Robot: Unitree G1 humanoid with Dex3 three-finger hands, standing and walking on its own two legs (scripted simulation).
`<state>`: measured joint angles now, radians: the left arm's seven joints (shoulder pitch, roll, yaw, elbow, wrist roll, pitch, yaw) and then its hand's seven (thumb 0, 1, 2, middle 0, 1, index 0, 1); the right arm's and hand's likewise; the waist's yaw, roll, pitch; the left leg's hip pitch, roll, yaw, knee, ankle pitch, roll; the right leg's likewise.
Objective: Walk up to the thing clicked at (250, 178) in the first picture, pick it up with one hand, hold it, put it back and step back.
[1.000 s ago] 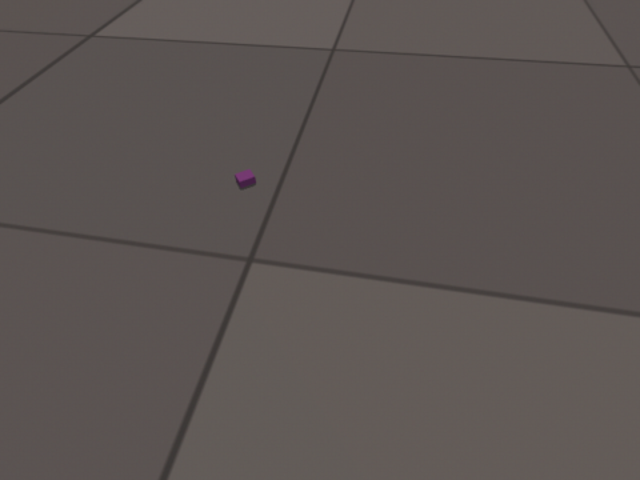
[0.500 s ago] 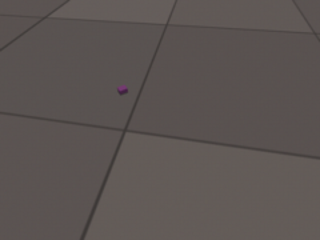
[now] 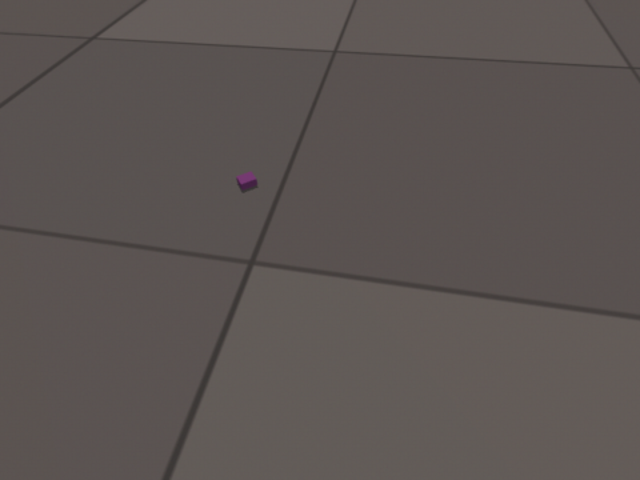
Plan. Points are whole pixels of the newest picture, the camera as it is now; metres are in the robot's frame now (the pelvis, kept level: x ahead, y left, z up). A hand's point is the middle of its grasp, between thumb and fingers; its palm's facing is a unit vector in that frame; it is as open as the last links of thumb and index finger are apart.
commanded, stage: stand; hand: left
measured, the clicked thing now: (246, 180) +1.53 +0.40 -0.76
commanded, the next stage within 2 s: walk up in 0.12 s
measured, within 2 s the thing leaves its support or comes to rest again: neither
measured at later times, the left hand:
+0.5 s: hand out of the picture +0.07 +0.37 -0.18, palm faces +0.09 -0.92 -0.39, open 7.4 cm
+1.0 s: hand (148, 305) +0.45 +0.36 -0.15, palm faces -0.02 -0.92 -0.38, open 7.4 cm
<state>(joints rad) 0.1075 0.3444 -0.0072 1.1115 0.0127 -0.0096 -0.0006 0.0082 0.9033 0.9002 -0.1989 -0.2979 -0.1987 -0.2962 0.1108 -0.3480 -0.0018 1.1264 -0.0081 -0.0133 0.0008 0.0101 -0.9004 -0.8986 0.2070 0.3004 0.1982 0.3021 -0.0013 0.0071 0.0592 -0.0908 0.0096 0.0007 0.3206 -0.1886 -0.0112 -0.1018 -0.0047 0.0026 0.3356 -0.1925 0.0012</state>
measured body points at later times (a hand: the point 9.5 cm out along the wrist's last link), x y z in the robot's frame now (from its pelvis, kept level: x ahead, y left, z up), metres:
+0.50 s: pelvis +0.09 +0.07 -0.03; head +0.09 +0.09 +0.42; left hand +0.07 +0.42 -0.15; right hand +0.21 -0.27 -0.11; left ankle +0.16 +0.20 -0.75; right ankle +0.00 -0.11 -0.74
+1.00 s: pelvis +0.34 +0.08 -0.03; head +0.36 +0.06 +0.42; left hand +0.45 +0.40 -0.12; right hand +0.34 -0.25 -0.16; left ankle +0.16 +0.20 -0.74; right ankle +0.46 -0.04 -0.75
